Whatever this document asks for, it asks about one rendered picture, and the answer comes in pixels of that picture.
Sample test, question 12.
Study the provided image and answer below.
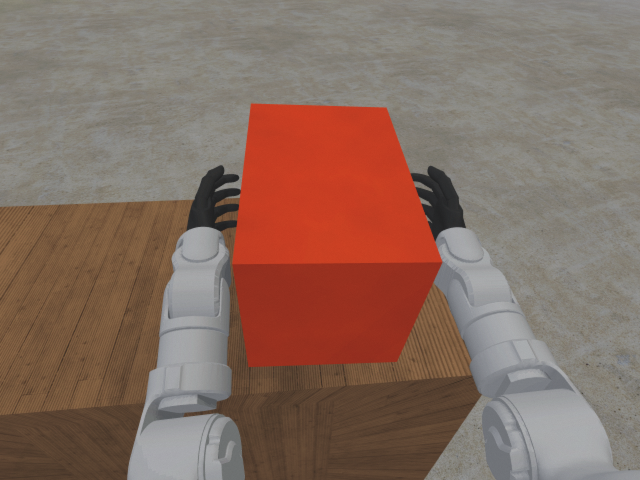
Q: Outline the carton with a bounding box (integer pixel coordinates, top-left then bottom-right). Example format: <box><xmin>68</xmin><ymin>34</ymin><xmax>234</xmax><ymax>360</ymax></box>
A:
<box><xmin>232</xmin><ymin>104</ymin><xmax>442</xmax><ymax>367</ymax></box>

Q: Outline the robot right hand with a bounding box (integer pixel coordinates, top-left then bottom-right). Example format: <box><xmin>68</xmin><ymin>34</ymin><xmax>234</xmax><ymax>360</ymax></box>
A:
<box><xmin>410</xmin><ymin>166</ymin><xmax>466</xmax><ymax>241</ymax></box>

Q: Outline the robot left forearm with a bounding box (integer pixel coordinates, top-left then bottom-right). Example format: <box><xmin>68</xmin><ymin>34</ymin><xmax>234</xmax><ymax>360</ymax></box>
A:
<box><xmin>127</xmin><ymin>227</ymin><xmax>232</xmax><ymax>480</ymax></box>

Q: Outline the robot left hand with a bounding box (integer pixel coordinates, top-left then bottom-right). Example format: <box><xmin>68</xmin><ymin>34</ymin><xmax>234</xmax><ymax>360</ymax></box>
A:
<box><xmin>187</xmin><ymin>165</ymin><xmax>241</xmax><ymax>232</ymax></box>

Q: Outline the robot right upper arm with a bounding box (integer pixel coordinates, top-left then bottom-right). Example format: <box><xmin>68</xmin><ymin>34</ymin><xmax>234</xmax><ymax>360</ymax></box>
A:
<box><xmin>482</xmin><ymin>388</ymin><xmax>640</xmax><ymax>480</ymax></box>

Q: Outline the robot left upper arm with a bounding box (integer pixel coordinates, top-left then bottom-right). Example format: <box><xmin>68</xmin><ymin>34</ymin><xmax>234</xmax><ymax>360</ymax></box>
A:
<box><xmin>129</xmin><ymin>413</ymin><xmax>245</xmax><ymax>480</ymax></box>

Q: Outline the robot right forearm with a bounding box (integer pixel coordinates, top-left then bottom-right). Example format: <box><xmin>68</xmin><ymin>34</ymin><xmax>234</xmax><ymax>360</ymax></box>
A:
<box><xmin>434</xmin><ymin>227</ymin><xmax>613</xmax><ymax>463</ymax></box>

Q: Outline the pedestal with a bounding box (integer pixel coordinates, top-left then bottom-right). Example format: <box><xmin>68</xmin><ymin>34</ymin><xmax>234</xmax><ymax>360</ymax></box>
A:
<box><xmin>0</xmin><ymin>198</ymin><xmax>482</xmax><ymax>480</ymax></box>

